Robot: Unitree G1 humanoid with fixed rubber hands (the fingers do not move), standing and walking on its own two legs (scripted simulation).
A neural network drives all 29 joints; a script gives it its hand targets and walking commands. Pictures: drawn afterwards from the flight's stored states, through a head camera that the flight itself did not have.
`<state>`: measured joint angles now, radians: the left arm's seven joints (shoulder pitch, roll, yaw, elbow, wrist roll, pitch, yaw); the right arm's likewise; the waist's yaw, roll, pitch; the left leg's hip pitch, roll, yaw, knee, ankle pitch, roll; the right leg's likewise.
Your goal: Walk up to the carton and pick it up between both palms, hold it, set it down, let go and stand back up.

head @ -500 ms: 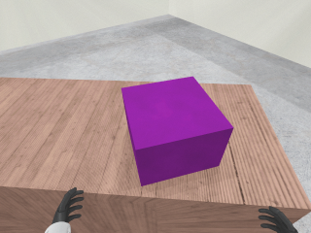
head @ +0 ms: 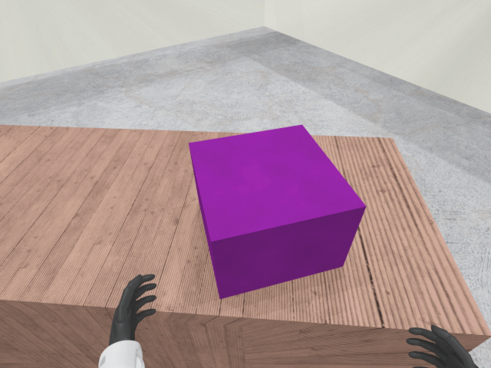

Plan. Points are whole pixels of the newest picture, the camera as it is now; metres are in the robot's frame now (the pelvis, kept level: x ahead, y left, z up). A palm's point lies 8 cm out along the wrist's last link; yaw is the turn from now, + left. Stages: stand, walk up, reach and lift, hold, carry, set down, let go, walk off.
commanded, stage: reach and lift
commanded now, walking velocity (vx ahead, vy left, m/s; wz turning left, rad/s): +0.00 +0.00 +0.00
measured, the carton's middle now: (264, 204) +0.46 -0.02 +0.02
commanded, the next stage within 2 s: none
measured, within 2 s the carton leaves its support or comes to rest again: neither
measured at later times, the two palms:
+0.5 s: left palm (150, 313) +0.22 +0.16 +0.05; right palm out of the picture +0.19 -0.33 +0.04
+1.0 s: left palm (149, 284) +0.25 +0.17 +0.07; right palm (472, 271) +0.26 -0.33 +0.06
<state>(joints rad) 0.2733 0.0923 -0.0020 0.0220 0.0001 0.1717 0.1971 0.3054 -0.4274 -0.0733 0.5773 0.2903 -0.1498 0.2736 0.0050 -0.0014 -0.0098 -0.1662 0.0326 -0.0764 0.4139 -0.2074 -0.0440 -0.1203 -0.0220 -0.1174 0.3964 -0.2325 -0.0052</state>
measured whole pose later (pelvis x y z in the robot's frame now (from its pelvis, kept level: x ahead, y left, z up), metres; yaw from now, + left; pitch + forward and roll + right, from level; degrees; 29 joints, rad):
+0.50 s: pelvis +0.00 -0.01 +0.00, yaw -2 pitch -1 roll +0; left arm 0.30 0.00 -0.04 -0.07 0.00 0.10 0.26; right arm 0.16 -0.55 -0.07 0.54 0.48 -0.26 0.33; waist -0.01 0.00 -0.07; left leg -0.19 0.05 -0.06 0.41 -0.21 -0.05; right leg -0.16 0.00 -0.10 0.41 -0.23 -0.02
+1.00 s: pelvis +0.02 -0.02 +0.00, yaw -2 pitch +1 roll +0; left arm 0.20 0.05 0.00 -0.15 0.00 0.26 0.24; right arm -0.03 -0.55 -0.07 0.51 0.46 -0.10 0.30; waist 0.00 -0.01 -0.07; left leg -0.18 0.06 -0.06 0.38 -0.21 -0.07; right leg -0.17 0.00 -0.10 0.40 -0.25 -0.03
